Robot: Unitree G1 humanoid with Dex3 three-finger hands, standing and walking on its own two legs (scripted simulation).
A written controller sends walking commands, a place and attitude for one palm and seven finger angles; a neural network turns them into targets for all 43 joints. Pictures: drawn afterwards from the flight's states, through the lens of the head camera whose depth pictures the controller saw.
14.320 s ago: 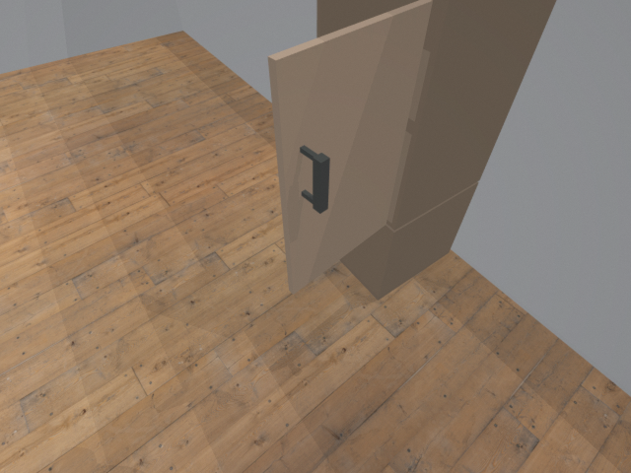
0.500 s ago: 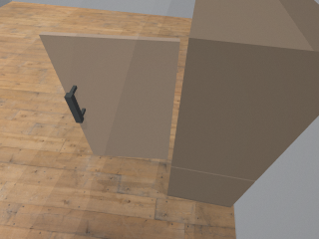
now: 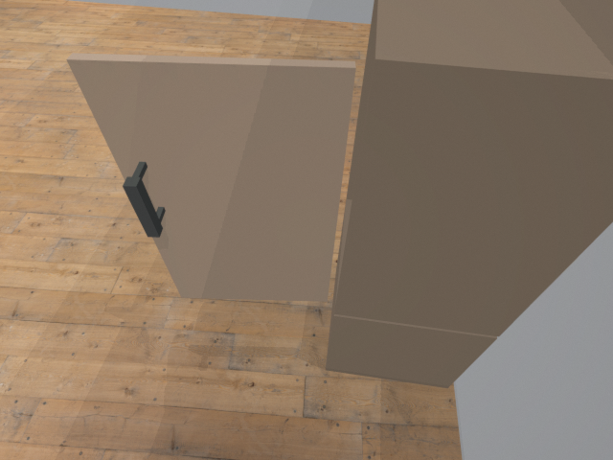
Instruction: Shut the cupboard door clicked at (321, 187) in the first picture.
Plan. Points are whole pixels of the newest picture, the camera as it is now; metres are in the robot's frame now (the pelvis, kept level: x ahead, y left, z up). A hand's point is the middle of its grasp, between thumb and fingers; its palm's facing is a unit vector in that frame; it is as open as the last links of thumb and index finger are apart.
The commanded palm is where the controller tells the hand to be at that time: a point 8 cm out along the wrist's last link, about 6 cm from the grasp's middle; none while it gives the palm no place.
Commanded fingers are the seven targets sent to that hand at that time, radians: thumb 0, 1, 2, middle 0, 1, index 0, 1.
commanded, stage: look again from close up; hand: left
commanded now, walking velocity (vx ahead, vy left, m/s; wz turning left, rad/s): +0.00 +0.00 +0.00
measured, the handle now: (148, 200) +0.49 +0.29 +0.03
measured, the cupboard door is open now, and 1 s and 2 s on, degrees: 97 97 97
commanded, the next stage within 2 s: shuffle to correct the standing spot in 0.32 s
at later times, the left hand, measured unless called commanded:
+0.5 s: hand out of the picture +0.00 +0.22 -0.17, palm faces -0.01 -0.97 -0.23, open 7.4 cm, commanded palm none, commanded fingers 0.00 0.90 0.90 -0.20 -0.30 -0.20 -0.30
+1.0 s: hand out of the picture +0.04 +0.22 -0.17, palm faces -0.01 -0.96 -0.27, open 7.4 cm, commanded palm none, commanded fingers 0.00 0.90 0.90 -0.20 -0.30 -0.20 -0.30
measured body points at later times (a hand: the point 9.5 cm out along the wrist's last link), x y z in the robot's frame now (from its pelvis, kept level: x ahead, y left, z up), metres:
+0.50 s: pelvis +0.00 +0.03 +0.00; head +0.02 +0.03 +0.45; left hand +0.00 +0.27 -0.15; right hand +0.02 -0.20 -0.15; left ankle -0.01 +0.12 -0.73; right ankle -0.05 -0.11 -0.73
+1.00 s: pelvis +0.00 +0.02 +0.00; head +0.04 +0.02 +0.45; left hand +0.04 +0.27 -0.15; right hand +0.05 -0.21 -0.15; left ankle -0.01 +0.12 -0.73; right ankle -0.05 -0.11 -0.73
